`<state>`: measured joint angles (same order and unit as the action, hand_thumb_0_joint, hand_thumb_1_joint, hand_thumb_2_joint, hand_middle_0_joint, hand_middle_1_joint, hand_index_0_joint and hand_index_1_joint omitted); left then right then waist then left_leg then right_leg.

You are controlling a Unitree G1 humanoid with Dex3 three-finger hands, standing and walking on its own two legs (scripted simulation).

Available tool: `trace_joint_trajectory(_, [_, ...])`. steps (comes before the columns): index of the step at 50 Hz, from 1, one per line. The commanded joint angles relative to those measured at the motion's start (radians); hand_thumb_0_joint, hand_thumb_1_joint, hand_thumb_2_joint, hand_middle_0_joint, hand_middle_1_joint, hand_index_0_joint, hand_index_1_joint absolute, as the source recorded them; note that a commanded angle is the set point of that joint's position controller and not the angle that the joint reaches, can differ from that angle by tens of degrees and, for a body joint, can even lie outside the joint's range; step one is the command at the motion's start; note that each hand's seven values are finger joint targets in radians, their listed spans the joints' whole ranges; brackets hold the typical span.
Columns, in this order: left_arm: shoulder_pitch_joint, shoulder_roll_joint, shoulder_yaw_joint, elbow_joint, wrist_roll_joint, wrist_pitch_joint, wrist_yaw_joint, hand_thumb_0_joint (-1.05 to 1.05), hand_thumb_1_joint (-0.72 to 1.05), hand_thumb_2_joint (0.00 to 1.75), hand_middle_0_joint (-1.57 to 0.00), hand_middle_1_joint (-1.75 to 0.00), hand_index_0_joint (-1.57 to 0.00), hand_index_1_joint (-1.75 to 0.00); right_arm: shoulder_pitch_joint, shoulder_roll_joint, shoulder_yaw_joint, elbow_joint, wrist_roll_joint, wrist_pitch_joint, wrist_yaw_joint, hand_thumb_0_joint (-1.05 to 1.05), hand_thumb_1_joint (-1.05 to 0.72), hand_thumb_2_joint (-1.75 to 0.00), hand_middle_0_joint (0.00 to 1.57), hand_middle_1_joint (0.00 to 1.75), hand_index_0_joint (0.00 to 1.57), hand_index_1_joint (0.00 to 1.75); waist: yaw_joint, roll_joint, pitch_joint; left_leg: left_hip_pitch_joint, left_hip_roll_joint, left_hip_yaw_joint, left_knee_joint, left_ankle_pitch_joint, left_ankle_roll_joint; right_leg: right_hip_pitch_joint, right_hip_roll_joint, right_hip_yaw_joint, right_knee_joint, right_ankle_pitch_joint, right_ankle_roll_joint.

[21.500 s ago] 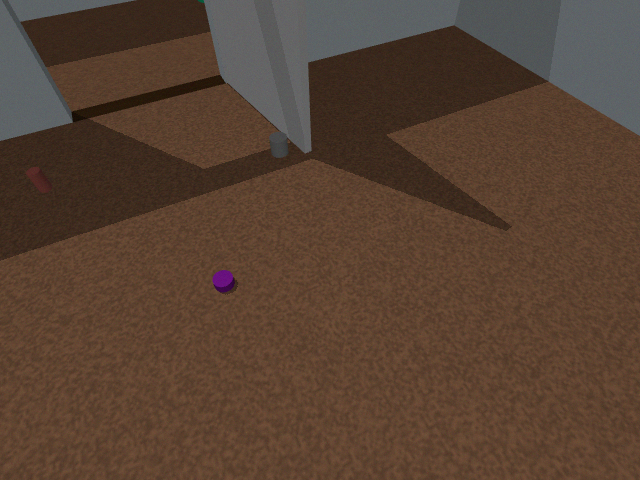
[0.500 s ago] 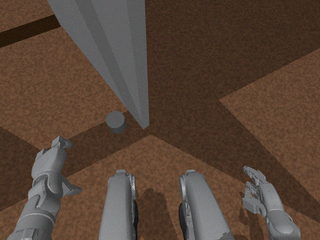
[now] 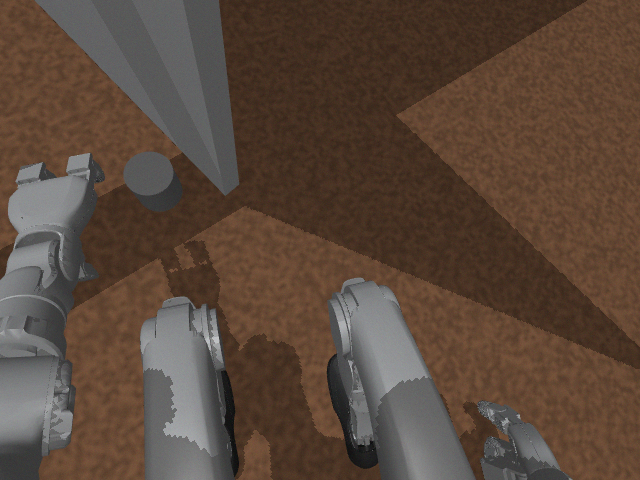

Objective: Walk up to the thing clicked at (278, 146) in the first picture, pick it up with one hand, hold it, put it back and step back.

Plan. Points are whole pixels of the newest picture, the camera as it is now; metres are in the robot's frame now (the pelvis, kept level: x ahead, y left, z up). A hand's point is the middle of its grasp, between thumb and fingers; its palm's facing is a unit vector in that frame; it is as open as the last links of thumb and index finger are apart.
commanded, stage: rise first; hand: left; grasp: from above
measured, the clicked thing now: (154, 182) +0.59 +0.23 -0.36
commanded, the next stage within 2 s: none
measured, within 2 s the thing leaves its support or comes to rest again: neither
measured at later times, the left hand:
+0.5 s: hand (103, 207) +0.48 +0.27 -0.20, palm faces -0.45 -0.05 -0.89, open 14.0 cm
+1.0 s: hand (114, 195) +0.51 +0.26 -0.23, palm faces -0.45 -0.05 -0.89, open 14.0 cm
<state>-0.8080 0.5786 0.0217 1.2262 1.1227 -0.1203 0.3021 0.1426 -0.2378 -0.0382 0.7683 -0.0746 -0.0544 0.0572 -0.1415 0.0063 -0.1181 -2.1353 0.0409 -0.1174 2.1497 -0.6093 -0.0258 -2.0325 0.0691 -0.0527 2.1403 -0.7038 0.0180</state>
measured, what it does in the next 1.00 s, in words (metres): lowers itself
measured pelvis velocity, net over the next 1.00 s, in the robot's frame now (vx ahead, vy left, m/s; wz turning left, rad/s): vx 0.01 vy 0.00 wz -0.08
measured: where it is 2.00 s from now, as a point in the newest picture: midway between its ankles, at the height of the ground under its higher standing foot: (290, 435)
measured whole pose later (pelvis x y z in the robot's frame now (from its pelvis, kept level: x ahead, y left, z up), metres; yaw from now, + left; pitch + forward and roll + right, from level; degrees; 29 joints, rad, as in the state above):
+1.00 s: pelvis +0.01 +0.00 -0.06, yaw -5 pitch +34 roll -8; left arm -1.07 0.76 0.02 1.46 1.21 -0.11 0.34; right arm 0.16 -0.25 0.11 0.71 -0.13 -0.01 0.10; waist -0.27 -0.03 -0.02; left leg -2.32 0.05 -0.19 2.38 -0.66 -0.03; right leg -2.20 0.10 -0.10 2.32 -0.73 0.03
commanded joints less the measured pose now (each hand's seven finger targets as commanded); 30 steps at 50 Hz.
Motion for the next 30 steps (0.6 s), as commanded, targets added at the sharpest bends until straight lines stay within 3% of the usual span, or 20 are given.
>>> trace_joint_trajectory(1, [-0.364,0.27,0.027,-0.096,0.042,-0.014,0.043,0.0,-0.57,1.03,-0.05,-1.05,-0.06,-1.04,0.14,-0.195,-0.05,-0.045,-0.007,-0.008,-0.006,0.0,-0.9,-0.9,0.2,0.3,0.2,0.3,-0.003,0.186,-0.63,0.487,-0.021,0.083,-0.199,0.014,0.046,0.211,0.01,-0.059,-0.259,0.086,-0.065])
trace_joint_trajectory(7, [-0.43,0.286,0.015,-0.006,0.086,-0.028,0.059,0.0,-0.56,1.02,-0.05,-1.04,-0.06,-1.04,0.186,-0.205,-0.035,-0.007,-0.021,0.009,0.0,0.0,-0.91,-0.9,0.2,0.3,0.2,0.3,-0.036,0.202,-0.617,0.454,-0.018,0.074,-0.15,0.028,0.048,0.152,0.013,-0.076,-0.212,0.116,-0.065])
trace_joint_trajectory(8, [-0.457,0.263,0.004,-0.014,0.085,-0.032,0.06,0.0,-0.56,1.02,-0.05,-1.04,-0.06,-1.03,0.182,-0.209,-0.032,-0.027,-0.023,0.007,0.003,0.0,-0.9,-0.9,0.2,0.3,0.2,0.3,-0.049,0.203,-0.623,0.455,-0.017,0.07,-0.143,0.04,0.048,0.146,0.012,-0.081,-0.204,0.133,-0.063])
trace_joint_trajectory(10, [-0.462,0.296,0.016,0.015,0.088,-0.03,0.069,0.0,-0.54,1.0,-0.05,-1.06,-0.07,-1.04,0.178,-0.209,-0.023,-0.027,-0.027,0.007,0.003,0.0,-0.91,-0.9,0.2,0.3,0.2,0.3,-0.041,0.204,-0.629,0.444,-0.017,0.074,-0.127,0.051,0.049,0.155,0.015,-0.082,-0.195,0.145,-0.062])
trace_joint_trajectory(11, [-0.486,0.294,0.018,0.013,0.088,-0.03,0.074,0.0,-0.53,0.99,-0.05,-1.06,-0.07,-1.04,0.185,-0.214,-0.021,-0.028,-0.03,0.006,0.004,0.0,-0.9,-0.9,0.2,0.3,0.2,0.3,-0.053,0.218,-0.625,0.439,-0.015,0.073,-0.122,0.052,0.049,0.15,0.013,-0.084,-0.189,0.15,-0.06])
trace_joint_trajectory(13, [-0.489,0.275,0.012,0.026,0.085,-0.021,0.08,0.0,-0.53,0.99,-0.05,-1.07,-0.07,-1.05,0.193,-0.212,-0.017,-0.022,-0.033,0.007,0.008,0.0,-0.91,-0.9,0.2,0.3,0.2,0.3,-0.047,0.246,-0.651,0.479,-0.011,0.067,-0.116,0.083,0.043,0.137,0.016,-0.092,-0.168,0.182,-0.064])
trace_joint_trajectory(14, [-0.514,0.286,0.012,0.029,0.089,-0.019,0.083,0.0,-0.53,0.99,-0.05,-1.07,-0.07,-1.05,0.2,-0.215,-0.012,-0.021,-0.035,0.008,0.01,0.0,-0.91,-0.9,0.2,0.3,0.2,0.3,-0.062,0.252,-0.657,0.47,-0.01,0.07,-0.1,0.098,0.045,0.147,0.018,-0.093,-0.165,0.201,-0.061])
trace_joint_trajectory(18, [-0.534,0.319,0.028,0.044,0.087,-0.004,0.094,0.0,-0.53,0.98,-0.05,-1.07,-0.08,-1.05,0.208,-0.214,0.004,-0.019,-0.041,0.014,0.017,0.0,-0.91,-0.9,0.2,0.3,0.2,0.3,-0.067,0.247,-0.661,0.431,-0.007,0.076,-0.069,0.131,0.051,0.186,0.021,-0.091,-0.153,0.24,-0.053])
trace_joint_trajectory(22, [-0.53,0.308,0.014,0.083,0.089,0.004,0.089,0.0,-0.53,0.98,-0.05,-1.07,-0.08,-1.05,0.21,-0.226,0.014,-0.024,-0.042,0.017,0.022,0.0,-0.91,-0.9,0.2,0.3,0.2,0.3,-0.08,0.255,-0.622,0.412,-0.003,0.065,-0.066,0.1,0.049,0.144,0.026,-0.105,-0.135,0.213,-0.057])
trace_joint_trajectory(24, [-0.564,0.334,0.022,0.059,0.085,0.002,0.091,0.0,-0.54,0.98,-0.05,-1.07,-0.07,-1.05,0.205,-0.228,0.021,-0.03,-0.046,0.017,0.023,0.0,-0.91,-0.9,0.2,0.3,0.2,0.3,-0.085,0.266,-0.618,0.397,0.0,0.06,-0.06,0.071,0.049,0.136,0.028,-0.109,-0.133,0.19,-0.057])
trace_joint_trajectory(28, [-0.565,0.332,0.024,0.058,0.083,0.006,0.091,0.0,-0.53,0.98,-0.05,-1.07,-0.07,-1.05,0.215,-0.237,0.03,-0.031,-0.047,0.021,0.024,0.0,-0.91,-0.9,0.2,0.3,0.2,0.3,-0.094,0.272,-0.647,0.416,0.002,0.055,-0.041,0.108,0.048,0.143,0.029,-0.115,-0.113,0.228,-0.054])
trace_joint_trajectory(30, [-0.553,0.33,0.01,0.083,0.081,0.007,0.085,0.0,-0.54,0.98,-0.05,-1.07,-0.07,-1.05,0.213,-0.237,0.036,-0.036,-0.045,0.023,0.025,0.0,-0.91,-0.9,0.2,0.3,0.2,0.3,-0.1,0.258,-0.613,0.394,0.004,0.054,-0.033,0.108,0.051,0.14,0.033,-0.116,-0.114,0.233,-0.053])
